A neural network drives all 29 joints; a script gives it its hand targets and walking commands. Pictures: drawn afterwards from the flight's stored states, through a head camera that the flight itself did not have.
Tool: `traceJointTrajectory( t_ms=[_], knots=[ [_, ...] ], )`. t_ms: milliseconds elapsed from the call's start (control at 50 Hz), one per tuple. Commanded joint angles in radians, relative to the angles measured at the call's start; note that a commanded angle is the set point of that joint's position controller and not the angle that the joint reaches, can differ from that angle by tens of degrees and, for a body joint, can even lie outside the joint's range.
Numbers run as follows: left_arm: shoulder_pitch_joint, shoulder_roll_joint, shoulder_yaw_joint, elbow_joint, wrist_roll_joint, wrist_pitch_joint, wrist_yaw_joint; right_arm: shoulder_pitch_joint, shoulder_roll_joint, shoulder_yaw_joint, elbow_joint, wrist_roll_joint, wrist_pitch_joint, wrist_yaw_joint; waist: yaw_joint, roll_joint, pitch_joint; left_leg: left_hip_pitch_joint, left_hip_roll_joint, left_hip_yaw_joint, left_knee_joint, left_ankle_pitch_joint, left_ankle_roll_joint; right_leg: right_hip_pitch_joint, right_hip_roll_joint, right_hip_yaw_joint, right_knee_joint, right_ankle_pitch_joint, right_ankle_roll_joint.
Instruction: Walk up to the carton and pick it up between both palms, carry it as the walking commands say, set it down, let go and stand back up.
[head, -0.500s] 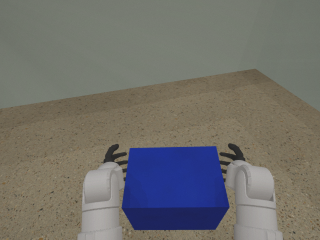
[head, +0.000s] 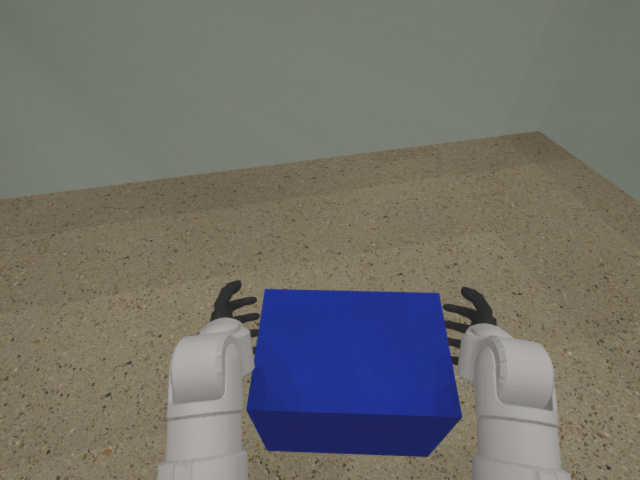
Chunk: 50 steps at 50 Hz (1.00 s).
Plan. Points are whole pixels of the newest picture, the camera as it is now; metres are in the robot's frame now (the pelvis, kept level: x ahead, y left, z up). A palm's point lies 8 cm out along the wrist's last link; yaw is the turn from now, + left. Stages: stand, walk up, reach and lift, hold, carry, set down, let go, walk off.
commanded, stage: carry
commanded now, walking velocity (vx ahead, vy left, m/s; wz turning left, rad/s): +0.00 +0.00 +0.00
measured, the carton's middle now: (349, 375) +0.29 +0.00 -0.01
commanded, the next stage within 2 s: hold in 0.76 s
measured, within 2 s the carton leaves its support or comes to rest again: neither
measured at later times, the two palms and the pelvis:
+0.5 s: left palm (242, 342) +0.29 +0.13 +0.08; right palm (498, 352) +0.28 -0.17 +0.08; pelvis +0.00 -0.01 +0.00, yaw +0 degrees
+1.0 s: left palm (238, 350) +0.30 +0.14 +0.04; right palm (473, 356) +0.30 -0.15 +0.04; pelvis +0.01 -0.01 +0.01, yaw -3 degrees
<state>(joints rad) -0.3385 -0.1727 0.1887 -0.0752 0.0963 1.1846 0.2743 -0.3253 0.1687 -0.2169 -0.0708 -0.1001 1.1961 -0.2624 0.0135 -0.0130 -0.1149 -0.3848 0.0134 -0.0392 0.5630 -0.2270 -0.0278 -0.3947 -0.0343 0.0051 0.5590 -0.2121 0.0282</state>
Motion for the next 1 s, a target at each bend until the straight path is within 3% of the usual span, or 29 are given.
traceJointTrajectory(
  t_ms=[0, 40, 140, 200, 220, 280, 320, 340, 360, 380, 440, 520, 560, 580, 620, 640, 680, 700, 740, 760, 780, 800, 820, 860, 880, 900, 920, 960, 980],
  knots=[
    [-0.531, -0.999, -0.687, -0.026, -0.436, 0.012, -0.464, -0.638, 0.977, 0.733, -0.116, 0.443, -0.002, 0.449, -0.011, 0.008, -0.366, 0.112, 0.108, -0.05, -0.09, 0.189, 0.073, 0.168, -0.06, 0.03, -0.047, 0.069, -0.052],
    [-0.548, -1.014, -0.689, -0.027, -0.437, 0.015, -0.464, -0.667, 0.98, 0.736, -0.125, 0.447, 0.0, 0.45, -0.012, 0.03, -0.334, 0.082, 0.091, -0.032, -0.086, 0.113, 0.062, 0.166, -0.067, 0.036, -0.06, 0.065, -0.053],
    [-0.559, -0.996, -0.685, -0.055, -0.432, 0.012, -0.461, -0.616, 0.986, 0.728, -0.071, 0.444, 0.011, 0.455, -0.017, -0.013, -0.323, 0.092, 0.083, -0.02, -0.078, 0.066, 0.054, 0.158, -0.083, 0.051, -0.076, 0.056, -0.06],
    [-0.565, -1.005, -0.69, -0.065, -0.439, 0.007, -0.461, -0.642, 0.989, 0.732, -0.097, 0.451, 0.008, 0.454, -0.016, -0.004, -0.322, 0.089, 0.056, 0.005, -0.065, 0.019, 0.058, 0.149, -0.092, 0.075, -0.077, 0.055, -0.068],
    [-0.564, -0.992, -0.683, -0.069, -0.43, 0.01, -0.463, -0.628, 0.996, 0.727, -0.073, 0.443, 0.011, 0.457, -0.017, -0.041, -0.311, 0.089, 0.066, -0.003, -0.063, 0.022, 0.056, 0.133, -0.093, 0.067, -0.087, 0.022, -0.063],
    [-0.529, -1.0, -0.676, -0.032, -0.421, 0.015, -0.461, -0.64, 0.977, 0.721, -0.094, 0.443, 0.009, 0.454, -0.014, 0.008, -0.313, 0.074, 0.065, -0.005, -0.079, 0.022, 0.058, 0.138, -0.083, 0.063, -0.079, 0.004, -0.066],
    [-0.558, -1.003, -0.677, -0.06, -0.432, 0.01, -0.466, -0.646, 0.994, 0.736, -0.099, 0.445, 0.008, 0.451, -0.018, -0.056, -0.299, 0.062, 0.075, -0.012, -0.072, 0.034, 0.053, 0.155, -0.083, 0.057, -0.086, 0.029, -0.063],
    [-0.547, -0.998, -0.674, -0.051, -0.423, 0.01, -0.462, -0.619, 0.996, 0.72, -0.064, 0.437, 0.012, 0.452, -0.02, -0.037, -0.315, 0.09, 0.059, 0.012, -0.05, 0.042, 0.047, 0.154, -0.095, 0.069, -0.09, 0.053, -0.065],
    [-0.547, -1.007, -0.679, -0.058, -0.427, 0.009, -0.465, -0.623, 0.985, 0.733, -0.081, 0.443, 0.012, 0.453, -0.02, -0.056, -0.317, 0.097, 0.06, 0.013, -0.044, 0.013, 0.043, 0.147, -0.099, 0.073, -0.093, 0.047, -0.066],
    [-0.553, -1.003, -0.678, -0.057, -0.428, 0.008, -0.464, -0.615, 0.99, 0.729, -0.065, 0.442, 0.012, 0.455, -0.018, -0.05, -0.321, 0.093, 0.055, 0.009, -0.061, -0.015, 0.049, 0.139, -0.098, 0.081, -0.098, -0.019, -0.068],
    [-0.544, -0.996, -0.681, -0.065, -0.416, 0.008, -0.461, -0.634, 0.997, 0.73, -0.076, 0.443, 0.009, 0.46, -0.013, 0.023, -0.32, 0.098, 0.063, 0.001, -0.066, 0.024, 0.055, 0.124, -0.089, 0.072, -0.082, -0.035, -0.063],
    [-0.565, -1.002, -0.685, -0.067, -0.429, 0.008, -0.467, -0.644, 0.99, 0.731, -0.099, 0.435, 0.006, 0.453, -0.016, -0.037, -0.296, 0.076, 0.072, -0.006, -0.062, 0.043, 0.057, 0.136, -0.086, 0.068, -0.077, 0.011, -0.062],
    [-0.528, -1.001, -0.679, -0.034, -0.423, 0.008, -0.467, -0.612, 0.967, 0.729, -0.089, 0.429, 0.001, 0.45, -0.014, -0.009, -0.297, 0.079, 0.084, -0.009, -0.075, 0.054, 0.052, 0.137, -0.074, 0.045, -0.06, 0.017, -0.062],
    [-0.507, -0.992, -0.667, -0.015, -0.406, 0.001, -0.464, -0.61, 0.96, 0.717, -0.08, 0.424, -0.002, 0.454, -0.011, 0.034, -0.316, 0.081, 0.087, -0.02, -0.084, 0.082, 0.057, 0.149, -0.079, 0.049, -0.042, 0.039, -0.064],
    [-0.539, -0.992, -0.689, -0.064, -0.423, 0.007, -0.466, -0.64, 0.987, 0.737, -0.112, 0.44, 0.004, 0.456, -0.007, 0.032, -0.322, 0.075, 0.076, -0.01, -0.077, 0.075, 0.059, 0.146, -0.078, 0.037, -0.038, 0.046, -0.059],
    [-0.533, -0.996, -0.676, -0.031, -0.419, 0.004, -0.468, -0.585, 0.971, 0.71, -0.046, 0.414, 0.004, 0.451, -0.012, 0.0, -0.332, 0.089, 0.081, -0.008, -0.067, 0.071, 0.055, 0.151, -0.079, 0.056, -0.044, 0.023, -0.06],
    [-0.577, -1.008, -0.716, -0.103, -0.451, -0.001, -0.464, -0.612, 0.981, 0.734, -0.119, 0.434, -0.004, 0.451, -0.009, 0.024, -0.356, 0.108, 0.084, -0.009, -0.068, 0.14, 0.062, 0.159, -0.065, 0.03, -0.018, 0.089, -0.057],
    [-0.549, -0.983, -0.688, -0.059, -0.422, -0.004, -0.466, -0.578, 0.966, 0.703, -0.052, 0.407, -0.005, 0.451, -0.013, 0.017, -0.336, 0.112, 0.093, -0.014, -0.058, 0.152, 0.055, 0.14, -0.079, 0.039, -0.022, 0.076, -0.054],
    [-0.566, -0.985, -0.699, -0.09, -0.441, -0.003, -0.47, -0.603, 0.974, 0.721, -0.087, 0.426, -0.003, 0.453, -0.012, 0.03, -0.353, 0.1, 0.103, -0.018, -0.063, 0.165, 0.06, 0.155, -0.072, 0.027, -0.007, 0.072, -0.052],
    [-0.35, -0.81, -0.211, 0.613, -0.09, -0.177, -0.488, -0.355, 0.8, 0.27, 0.725, 0.062, -0.196, 0.474, 0.138, 0.039, -0.025, 0.084, -0.089, 0.084, -0.161, -0.237, 0.064, 0.093, 0.123, 0.079, -0.175, -0.232, -0.057],
    [-0.397, -0.791, -0.214, 0.623, -0.018, -0.296, -0.49, -0.416, 0.837, 0.273, 0.689, 0.028, -0.318, 0.499, 0.095, 0.015, -0.033, 0.129, -0.069, 0.049, -0.176, -0.261, 0.065, 0.112, 0.122, 0.104, -0.189, -0.259, -0.06],
    [-0.421, -0.808, -0.26, 0.55, -0.017, -0.368, -0.506, -0.459, 0.894, 0.341, 0.573, 0.042, -0.392, 0.504, 0.049, -0.016, -0.107, 0.213, -0.081, 0.039, -0.164, -0.125, 0.064, 0.127, 0.124, 0.112, -0.193, -0.164, -0.044],
    [-0.437, -0.898, -0.401, 0.371, -0.064, -0.42, -0.524, -0.48, 0.999, 0.468, 0.41, 0.077, -0.447, 0.511, 0.023, -0.019, -0.176, 0.253, -0.094, 0.001, -0.158, -0.005, 0.054, 0.188, 0.129, 0.117, -0.163, -0.021, -0.039],
    [-0.646, -0.98, -0.513, 0.265, -0.165, -0.498, -0.589, -0.741, 1.066, 0.584, 0.193, 0.13, -0.526, 0.516, 0.029, -0.032, -0.456, 0.264, -0.104, -0.008, -0.121, 0.27, 0.037, 0.332, 0.137, 0.095, -0.085, 0.26, -0.014],
    [-0.65, -1.006, -0.57, 0.209, -0.194, -0.517, -0.592, -0.768, 1.094, 0.624, 0.131, 0.159, -0.545, 0.515, 0.032, -0.05, -0.539, 0.3, -0.099, -0.005, -0.105, 0.392, 0.022, 0.369, 0.145, 0.08, -0.071, 0.377, -0.003],
    [-0.65, -1.018, -0.609, 0.166, -0.217, -0.528, -0.587, -0.798, 1.07, 0.659, 0.029, 0.191, -0.567, 0.509, 0.033, -0.021, -0.594, 0.292, -0.105, 0.001, -0.103, 0.429, 0.014, 0.412, 0.15, 0.077, -0.061, 0.438, 0.002],
    [-0.652, -1.014, -0.638, 0.173, -0.224, -0.527, -0.579, -0.785, 1.068, 0.692, 0.033, 0.209, -0.565, 0.504, 0.021, 0.005, -0.629, 0.281, -0.117, 0.024, -0.099, 0.398, 0.004, 0.429, 0.141, 0.073, -0.049, 0.469, 0.011],
    [-0.605, -0.982, -0.677, 0.179, -0.224, -0.525, -0.567, -0.68, 1.014, 0.68, 0.073, 0.185, -0.554, 0.492, -0.035, -0.044, -0.56, 0.287, -0.104, 0.001, -0.128, 0.33, 0.006, 0.398, 0.144, 0.069, -0.082, 0.396, 0.017],
    [-0.554, -0.966, -0.673, 0.221, -0.212, -0.511, -0.561, -0.576, 0.996, 0.628, 0.161, 0.158, -0.536, 0.49, -0.055, 0.002, -0.47, 0.291, -0.104, 0.0, -0.139, 0.278, 0.003, 0.37, 0.136, 0.064, -0.108, 0.335, 0.009]
  ],
)
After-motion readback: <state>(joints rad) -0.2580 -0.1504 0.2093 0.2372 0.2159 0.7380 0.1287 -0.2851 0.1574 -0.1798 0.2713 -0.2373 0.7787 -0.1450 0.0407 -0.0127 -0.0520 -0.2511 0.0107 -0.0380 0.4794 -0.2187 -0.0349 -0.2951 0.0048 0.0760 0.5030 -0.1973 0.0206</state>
